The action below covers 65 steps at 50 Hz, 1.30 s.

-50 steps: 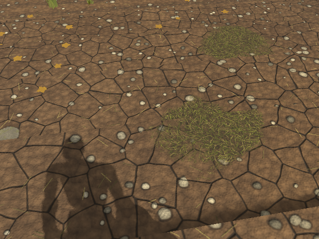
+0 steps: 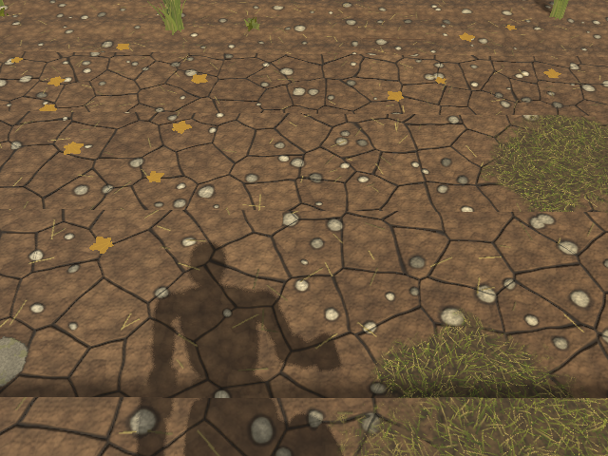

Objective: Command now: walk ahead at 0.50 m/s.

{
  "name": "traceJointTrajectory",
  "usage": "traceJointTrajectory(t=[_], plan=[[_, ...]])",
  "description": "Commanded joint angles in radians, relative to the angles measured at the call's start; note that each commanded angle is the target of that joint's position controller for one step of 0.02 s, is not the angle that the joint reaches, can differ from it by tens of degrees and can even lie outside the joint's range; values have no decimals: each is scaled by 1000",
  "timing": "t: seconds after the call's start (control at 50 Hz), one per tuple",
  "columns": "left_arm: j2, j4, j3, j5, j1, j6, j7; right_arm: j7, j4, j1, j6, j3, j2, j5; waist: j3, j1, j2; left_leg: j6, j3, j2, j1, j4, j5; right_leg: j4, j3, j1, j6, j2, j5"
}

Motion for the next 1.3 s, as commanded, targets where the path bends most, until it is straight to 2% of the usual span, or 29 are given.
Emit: traceJointTrajectory(t=[0.02,0.04,0.06,0.08,0.1,0.12,0.14,0.16,0.18,0.22,0.24,0.26,0.3,0.32,0.34,0.36,0.38,0.4,0.42,0.44,0.46,0.48,0.56,0.68,0.9,1.24,1.26,1.28,1.3], plan=[[80,-34,6,-1,99,1,-92,18,172,795,10,-94,-232,-10,-514,-356,141,398,-225,275,1295,477,993,869,53,-819,26,52,-61],[153,-154,34,-29,-154,-19,-97,17,170,732,14,-96,-234,-17,-351,-371,78,356,-292,288,1148,339,590,894,24,-1073,14,37,-9],[174,-214,50,-40,-312,-37,-81,8,130,561,19,-94,-221,5,-148,-326,-17,307,-268,273,815,182,184,796,-27,-1123,-17,-55,89],[189,-222,61,-36,-335,-55,-55,8,69,397,15,-72,-180,7,-67,-254,-82,324,-228,297,479,144,408,628,-4,-955,-16,-118,186],[112,-244,43,-37,-344,-58,-29,12,54,332,7,-58,-137,-4,-14,-166,-91,323,-183,298,229,116,557,471,40,-796,-32,-158,218],[37,-246,22,-24,-347,-50,-13,1,58,303,-12,-37,-65,-10,31,-116,-83,304,-165,261,44,45,525,318,78,-705,-50,-199,327],[11,-236,18,0,-315,-42,-9,-15,30,265,-41,-36,-54,12,52,-97,-42,295,-118,189,-35,-30,438,134,52,-646,-68,-192,464],[26,-207,29,4,-289,-39,-26,-25,11,209,-57,-31,-56,38,47,-76,-66,264,-42,116,-100,-71,346,-158,35,-540,-71,-195,685],[55,-201,35,-9,-302,-34,-42,-21,-13,149,-66,-40,-103,51,48,-65,-48,234,13,58,-169,-65,359,-320,-10,-426,-61,-162,800],[88,-219,36,-34,-334,-19,-59,4,-13,133,-69,-53,-140,41,9,-54,-24,214,-32,78,-189,-48,402,-403,10,-299,-43,-127,875],[110,-223,38,-42,-337,-16,-55,17,-18,124,-66,-66,-167,44,11,-46,-35,207,-48,89,-150,-25,364,-464,30,-295,-36,-118,919],[155,-225,51,-47,-347,-22,-50,30,-22,104,-62,-75,-182,47,4,-37,-78,200,-48,88,-112,24,334,-534,33,-272,-37,-108,970],[217,-237,76,-39,-417,-41,-32,48,3,154,-49,-66,-135,49,-18,-62,-98,155,-34,49,-54,136,235,-578,21,-225,-73,-100,1044],[264,-251,90,-47,-471,-52,-25,51,13,226,-42,-59,-93,67,-36,-102,-153,102,5,-15,-26,193,125,-640,17,-179,-117,-118,1276],[343,-295,103,-75,-590,-60,-26,43,36,441,-31,-61,-58,82,-146,-235,-243,9,66,-111,26,218,-144,-670,106,-67,-243,-217,1584],[262,-323,69,-92,-684,-56,-49,31,67,563,-22,-49,-30,91,-251,-289,-228,-61,52,-119,45,219,-382,-653,204,15,-303,-296,1497],[236,-304,64,-96,-690,-41,-60,19,47,498,-8,-68,-86,83,-187,-266,-207,-83,65,-127,63,204,-470,-669,196,-80,-257,-260,1272],[259,-295,71,-93,-696,-34,-65,14,26,428,1,-84,-129,75,-121,-245,-192,-73,61,-129,36,201,-489,-690,171,-145,-210,-224,1112],[274,-290,79,-93,-705,-25,-66,15,19,404,4,-91,-142,75,-120,-240,-185,-62,51,-120,21,182,-525,-690,155,-150,-178,-200,968],[283,-287,85,-86,-704,-18,-63,20,17,382,2,-87,-127,80,-104,-226,-164,-48,42,-114,2,159,-550,-694,145,-159,-164,-189,886],[282,-281,86,-80,-700,-18,-57,21,13,356,-2,-82,-97,80,-89,-214,-145,-39,39,-109,-6,149,-524,-691,135,-164,-162,-182,877],[281,-273,87,-73,-701,-20,-53,21,8,334,-7,-84,-91,78,-103,-210,-131,-35,41,-110,16,157,-473,-678,121,-160,-168,-170,922],[264,-268,86,-75,-738,-25,-43,23,-2,298,-16,-95,-109,77,-133,-212,-120,-31,36,-89,54,191,-321,-632,72,-156,-158,-138,1056],[266,-242,96,-76,-744,-19,-33,35,12,294,-11,-103,-119,73,-77,-206,-93,-15,26,-71,28,175,-381,-641,39,-184,-131,-106,932],[258,-183,101,-74,-748,-21,-15,43,44,298,-12,-109,-132,69,-10,-195,-64,24,-4,-41,22,133,-416,-667,-3,-193,-111,-66,857],[237,-108,97,-68,-743,-23,-12,41,105,370,-8,-98,-114,66,13,-190,-59,23,-6,-45,9,140,-401,-655,-25,-166,-103,-57,870],[250,-99,103,-62,-725,-19,-9,35,119,412,-5,-105,-132,57,21,-200,-41,49,-28,-29,12,104,-523,-650,-36,-179,-108,-42,729],[283,-104,120,-45,-730,-18,-1,22,134,445,-3,-120,-167,34,78,-219,0,112,-85,10,13,52,-707,-625,-59,-254,-114,-11,514],[292,-115,131,-31,-761,-19,7,6,146,473,-6,-125,-172,15,155,-245,32,183,-178,79,55,-13,-827,-599,-80,-382,-115,14,422]])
